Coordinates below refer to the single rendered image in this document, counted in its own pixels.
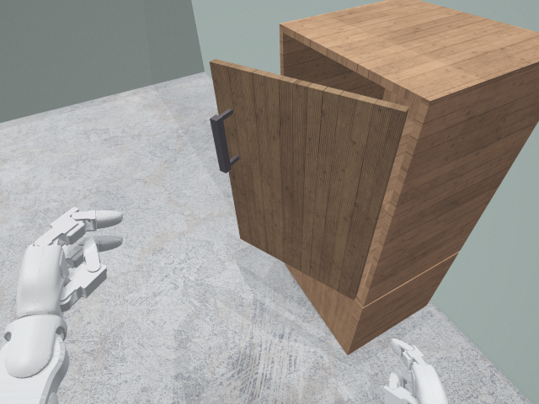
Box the left robot hand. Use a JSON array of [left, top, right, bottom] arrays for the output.
[[16, 207, 123, 320]]

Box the cupboard door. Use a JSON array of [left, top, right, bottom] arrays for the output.
[[210, 59, 409, 300]]

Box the robot left forearm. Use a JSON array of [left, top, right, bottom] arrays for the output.
[[0, 314, 69, 404]]

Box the right robot hand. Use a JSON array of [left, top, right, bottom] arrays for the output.
[[384, 338, 449, 404]]

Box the handle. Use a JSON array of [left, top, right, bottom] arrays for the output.
[[210, 109, 239, 173]]

